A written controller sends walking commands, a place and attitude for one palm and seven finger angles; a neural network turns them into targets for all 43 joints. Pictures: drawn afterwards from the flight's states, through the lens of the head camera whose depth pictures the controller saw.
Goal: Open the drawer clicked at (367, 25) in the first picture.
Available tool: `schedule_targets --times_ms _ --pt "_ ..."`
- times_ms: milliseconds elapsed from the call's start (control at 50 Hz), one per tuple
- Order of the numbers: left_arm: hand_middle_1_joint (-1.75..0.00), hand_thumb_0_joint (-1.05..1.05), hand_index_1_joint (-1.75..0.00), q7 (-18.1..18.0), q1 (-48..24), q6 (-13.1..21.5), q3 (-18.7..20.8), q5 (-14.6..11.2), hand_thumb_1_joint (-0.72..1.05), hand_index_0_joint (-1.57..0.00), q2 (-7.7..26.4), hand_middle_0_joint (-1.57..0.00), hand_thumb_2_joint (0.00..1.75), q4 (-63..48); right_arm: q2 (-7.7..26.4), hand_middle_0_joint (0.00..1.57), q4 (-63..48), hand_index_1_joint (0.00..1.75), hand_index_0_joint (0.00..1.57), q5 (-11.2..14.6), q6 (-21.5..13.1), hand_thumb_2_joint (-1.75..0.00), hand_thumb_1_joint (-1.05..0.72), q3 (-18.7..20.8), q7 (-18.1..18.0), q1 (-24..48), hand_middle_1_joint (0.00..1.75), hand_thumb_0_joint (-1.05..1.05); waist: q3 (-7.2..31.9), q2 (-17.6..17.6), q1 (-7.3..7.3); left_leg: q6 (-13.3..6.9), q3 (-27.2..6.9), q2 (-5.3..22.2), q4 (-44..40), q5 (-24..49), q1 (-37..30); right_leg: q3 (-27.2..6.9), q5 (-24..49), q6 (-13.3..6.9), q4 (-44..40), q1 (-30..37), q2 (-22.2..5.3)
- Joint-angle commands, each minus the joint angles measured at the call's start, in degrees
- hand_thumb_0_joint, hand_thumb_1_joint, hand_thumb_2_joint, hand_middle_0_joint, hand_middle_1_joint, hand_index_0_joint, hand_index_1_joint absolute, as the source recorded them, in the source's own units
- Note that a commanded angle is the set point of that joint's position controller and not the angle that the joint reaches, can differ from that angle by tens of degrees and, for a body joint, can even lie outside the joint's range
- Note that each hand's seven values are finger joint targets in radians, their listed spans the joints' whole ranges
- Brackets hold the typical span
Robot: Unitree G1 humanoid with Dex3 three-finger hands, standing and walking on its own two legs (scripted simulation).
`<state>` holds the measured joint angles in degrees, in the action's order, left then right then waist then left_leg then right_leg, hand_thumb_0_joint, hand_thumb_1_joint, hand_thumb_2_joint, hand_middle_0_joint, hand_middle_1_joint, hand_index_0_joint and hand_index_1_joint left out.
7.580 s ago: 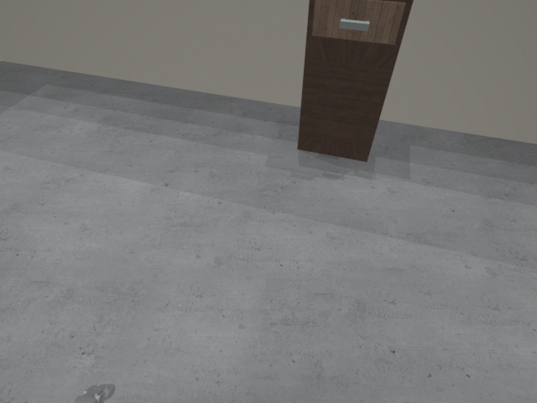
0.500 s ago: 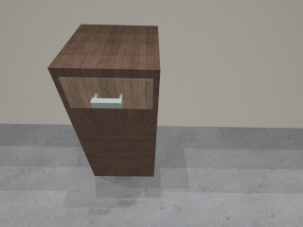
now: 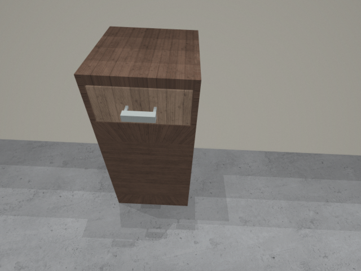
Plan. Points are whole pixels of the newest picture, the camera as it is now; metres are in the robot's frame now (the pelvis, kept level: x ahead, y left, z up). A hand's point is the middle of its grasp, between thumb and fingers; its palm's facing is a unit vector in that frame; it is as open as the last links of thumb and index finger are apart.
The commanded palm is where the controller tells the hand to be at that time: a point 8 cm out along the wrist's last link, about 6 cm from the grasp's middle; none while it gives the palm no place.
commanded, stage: shuffle to correct the standing spot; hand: left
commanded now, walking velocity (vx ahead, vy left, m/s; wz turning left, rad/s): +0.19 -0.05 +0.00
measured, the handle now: (139, 112) +0.63 +0.19 -0.02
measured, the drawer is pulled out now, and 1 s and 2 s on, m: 0.00 0.00 0.00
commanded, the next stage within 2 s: come to a stop and stand still in 0.54 s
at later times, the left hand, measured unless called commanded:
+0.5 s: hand out of the picture +0.00 +0.14 -0.19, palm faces +0.12 -0.99 -0.10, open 7.4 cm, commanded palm none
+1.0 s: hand (136, 241) +0.24 +0.14 -0.17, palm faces +0.07 -0.97 -0.22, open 7.2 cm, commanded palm none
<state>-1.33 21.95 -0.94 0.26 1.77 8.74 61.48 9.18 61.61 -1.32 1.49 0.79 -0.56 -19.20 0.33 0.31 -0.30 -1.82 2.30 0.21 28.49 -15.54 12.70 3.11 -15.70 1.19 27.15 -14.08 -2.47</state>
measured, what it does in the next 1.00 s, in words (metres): walks ahead: right foot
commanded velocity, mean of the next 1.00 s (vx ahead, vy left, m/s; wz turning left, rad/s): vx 0.04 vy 0.00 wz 0.00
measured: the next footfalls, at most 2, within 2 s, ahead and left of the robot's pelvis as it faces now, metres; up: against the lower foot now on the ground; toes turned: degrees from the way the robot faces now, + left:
right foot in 0.80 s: +0.25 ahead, -0.15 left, +0.00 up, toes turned -7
left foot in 1.16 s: +0.17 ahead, +0.10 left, +0.00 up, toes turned -3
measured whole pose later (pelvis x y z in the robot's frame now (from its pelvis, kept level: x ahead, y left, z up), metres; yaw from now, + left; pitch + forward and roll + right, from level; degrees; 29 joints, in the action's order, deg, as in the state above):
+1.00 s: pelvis +0.14 -0.03 -0.01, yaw +2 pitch -1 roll +0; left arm -2.8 6.8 0.5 2.6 1.4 6.6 55.5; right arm 9.4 62.1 -0.4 2.8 3.8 -1.8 -15.8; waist -6.4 2.0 1.4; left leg 1.8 2.3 0.7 57.8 -29.9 22.0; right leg 7.9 -10.5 -0.9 30.7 -18.6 -4.6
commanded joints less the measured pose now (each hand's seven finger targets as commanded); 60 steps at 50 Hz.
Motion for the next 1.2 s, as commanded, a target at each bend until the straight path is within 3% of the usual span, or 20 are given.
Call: schedule_targets --times_ms 0,160,220,240,300,380,400,440,460,580,720,760,800,820,860,960,1100,1120,1140,1180 --pt "-0.3 0.0 -0.3 0.2 3.92 0.9 1.45 0.07 0.9 -0.2 3.96 -0.2 0.9 -1.84 7.93 0.2 -2.66 0.3 0.2 -0.12 -0.74 -0.9 -0.9 1.77 -0.61 -1.39 0.3 0.0 -8.98 1.7 -0.1 -1.93 -8.63 6.24 -12.83 -23.92 10.6 -2.0 -13.82 -1.69 -3.31 -1.62 -0.32" --pt "-0.3 0.0 -0.3 1.12 7.99 1.41 2.42 -0.01 0.9 -0.2 1.58 -0.2 0.9 -0.53 7.42 0.2 -2.37 0.3 0.2 0.03 -1.53 -0.9 -0.9 2.46 -1.18 -1.26 0.3 0.0 -7.55 2.5 -1.2 -3.19 -9.65 7.34 -10.9 -25.36 12.48 -1.57 -10.12 -2.85 -0.58 2.88 0.43" --pt "-0.3 0.0 -0.3 0.01 11.97 2.15 3.77 -0.33 0.9 -0.2 6.31 -0.2 0.9 0.55 2.53 0.2 -3.84 0.3 0.2 0.33 -1.63 -0.9 -0.9 1.47 -0.66 0.02 0.3 0.0 -8.89 -14.92 -2.83 -0.75 1.25 -0.57 11.81 -13.35 20.93 -23.31 -27.47 -9.13 -16.54 5.91 -12.38" --pt "-0.3 0.0 -0.3 -0.37 12.9 2.62 3.89 -0.58 0.9 -0.2 6.64 -0.2 0.9 0.9 2.79 0.2 -4.6 0.3 0.2 0.23 -2.01 -0.9 -0.9 1.61 -0.3 2.3 0.3 0.0 -8.88 -14.59 -3.16 -1.01 0.79 0.78 20.22 -11.82 21.94 -28.07 -26.52 -11.63 -20.26 5.65 -15.83" --pt "-0.3 0.0 -0.3 -0.81 7.14 3.42 3.9 -0.26 0.9 -0.2 6.15 -0.2 0.9 -0.54 2.3 0.2 -4.03 0.3 0.2 0.4 -2.53 -0.9 -0.9 2.05 0.49 -0.12 0.3 0.0 -5.71 -6.68 0.45 -1.19 -0.61 3.93 23.54 -11.03 17.32 -21.05 -18.7 -12.21 -17.82 1.39 -15.36" --pt "-0.3 0.0 -0.3 -0.22 1.78 2.6 3.51 -0.1 0.9 -0.2 4.78 -0.2 0.9 -1.44 -0.07 0.2 -1.64 0.3 0.2 0.33 -3.14 -0.9 -0.9 1.43 0.21 -6.84 0.3 0.0 -6.69 -6.86 4.15 0.33 5.08 1.64 3.51 -1.24 -4.39 -7.56 -16.04 -8.28 -10.69 -13.49 -8.26" --pt "-0.3 0.0 -0.3 0.02 2.26 2.29 3.27 -0.2 0.9 -0.2 3.46 -0.2 0.9 -1.33 1.05 0.2 -0.4 0.3 0.2 0.41 -3.51 -0.9 -0.9 1.49 -0.18 -10.13 0.3 0.0 -6.05 -0.73 4.73 1.04 4.15 1.59 -0.25 -2.54 -9.38 -5.27 -15.59 -7.08 -5.02 -16.21 -5.43" --pt "-0.3 0.0 -0.3 0.78 2.41 1.84 2.48 -0.54 0.9 -0.2 -0.98 -0.2 0.9 -3.53 9.34 0.2 0.36 0.3 0.2 -0.45 -3.89 -0.9 -0.9 3.63 -1.21 -15.6 0.3 0.0 -7.94 20.39 5.9 -5.58 -25.34 20.74 -20.06 -26.12 -9.61 3.67 -15.47 -2.34 19.27 -26.45 2.71" --pt "-0.3 0.0 -0.3 1.2 -1.6 1.72 2.97 0.11 0.9 -0.2 0.4 -0.2 0.9 -5.8 11.23 0.2 -0.09 0.3 0.2 -0.33 -3.8 -0.9 -0.9 4.16 -1.72 -14.33 0.3 0.0 -11.14 12.41 5.63 -9.83 -29.87 25.7 -23.76 -28.48 -5.64 -1.04 -12.68 -2.79 26.91 -28.12 -0.69" --pt "-0.3 0.0 -0.3 2.46 -1.6 1.96 2.82 0.17 0.9 -0.2 -1.47 -0.2 0.9 -4.15 5.72 0.2 -1.53 0.3 0.2 -0.38 -5.89 -0.9 -0.9 2.15 -1.85 -5.97 0.3 0.0 -7.02 1.97 0.99 -8.31 -8.45 17.0 -18.73 5.75 -2.03 -0.78 0.61 -0.81 25.85 -19.39 -4.34" --pt "-0.3 0.0 -0.3 1.13 -4.07 1.77 2.35 -0.59 0.9 -0.2 -0.69 -0.2 0.9 -4.83 5.22 0.2 0.72 0.3 0.2 -0.43 -4.35 -0.9 -0.9 2.01 -2.32 -6.68 0.3 0.0 -3.15 5.77 0.88 -4.78 0.69 13.59 -6.21 35.66 -4.63 3.38 7.42 -0.92 4.53 -4.31 -0.37" --pt "-0.3 0.0 -0.3 0.12 3.11 2.65 3.21 -0.48 0.9 -0.2 4.45 -0.2 0.9 -2.71 4.21 0.2 1.09 0.3 0.2 0.45 -3.91 -0.9 -0.9 2.1 -1.94 -6.92 0.3 0.0 3.06 -1.41 -2.1 -0.19 2.32 9.19 2.43 22.97 0.85 -0.86 30.88 -1.27 -1.86 11.65 -4.24" --pt "-0.3 0.0 -0.3 -0.94 3.25 2.79 4.03 -0.82 0.9 -0.2 10.72 -0.2 0.9 -3.08 1.38 0.2 0.71 0.3 0.2 1.51 -2.48 -0.9 -0.9 2.5 -1.77 -11.58 0.3 0.0 9.75 -10.3 0.03 2.95 3.55 1.94 15.35 -15.93 5.98 -11.12 65.13 -9.49 0.51 18.65 -20.37" --pt "-0.3 0.0 -0.3 -1.24 1.71 2.57 4.28 -0.63 0.9 -0.2 11.0 -0.2 0.9 -3.69 0.81 0.2 0.43 0.3 0.2 1.44 -1.92 -0.9 -0.9 2.76 -2.05 -10.0 0.3 0.0 7.03 -8.65 -0.14 2.75 1.58 1.57 21.21 -19.02 7.59 -9.97 68.45 -11.53 0.13 16.52 -21.18" --pt "-0.3 0.0 -0.3 -1.82 -1.71 2.27 4.26 -0.55 0.9 -0.2 9.73 -0.2 0.9 -3.97 1.23 0.2 -0.05 0.3 0.2 1.33 -0.51 -0.9 -0.9 2.79 -2.04 -5.65 0.3 0.0 4.56 -13.32 -0.83 3.17 -1.43 1.88 30.61 -19.18 10.46 -10.77 65.12 -12.98 -1.1 11.96 -20.26" --pt "-0.3 0.0 -0.3 -2.43 -9.19 0.64 5.32 -0.14 0.9 -0.2 9.8 -0.2 0.9 -7.18 1.72 0.2 -1.93 0.3 0.2 0.52 1.73 -0.9 -0.9 3.47 -0.75 -1.56 0.3 0.0 1.82 -8.04 0.12 4.29 -2.1 1.75 31.27 -12.35 9.82 -6.37 40.64 -12.15 -5.72 1.86 -18.64" --pt "-0.3 0.0 -0.3 -1.38 -13.68 -1.09 5.51 0.17 0.9 -0.2 10.22 -0.2 0.9 -9.81 2.58 0.2 -3.32 0.3 0.2 0.42 0.26 -0.9 -0.9 3.41 -0.25 -6.1 0.3 0.0 2.43 -7.77 3.23 3.2 1.66 0.95 1.5 0.89 -5.47 -5.87 3.79 -6.74 -2.79 -8.63 -12.89" --pt "-0.3 0.0 -0.3 -1.01 -12.31 -1.58 4.9 -0.33 0.9 -0.2 7.77 -0.2 0.9 -10.03 5.13 0.2 -3.57 0.3 0.2 0.26 -0.29 -0.9 -0.9 3.59 -0.34 -6.41 0.3 0.0 1.79 1.48 3.33 2.56 -2.64 3.92 -5.67 0.44 -6.68 -3.3 -2.05 -4.46 3.85 -11.36 -8.36" --pt "-0.3 0.0 -0.3 -0.61 -11.13 -2.03 4.22 -0.85 0.9 -0.2 4.05 -0.2 0.9 -10.78 10.38 0.2 -5.41 0.3 0.2 -0.43 -0.62 -0.9 -0.9 4.55 -0.45 -4.3 0.3 0.0 -1.51 17.93 2.92 -1.43 -18.91 16.25 -14.77 0.08 -0.6 1.91 -13.5 -0.6 14.98 -17.19 -0.71" --pt "-0.3 0.0 -0.3 -0.51 -11.93 -2.71 4.39 -0.46 0.9 -0.2 5.21 -0.2 0.9 -10.05 10.68 0.2 -8.86 0.3 0.2 -0.84 -0.32 -0.9 -0.9 3.93 -1.05 6.02 0.3 0.0 -5.79 13.91 0.81 -6.83 -19.11 18.37 -20.71 -5.97 15.89 -6.19 -10.97 -0.98 29.02 -9.45 -0.44"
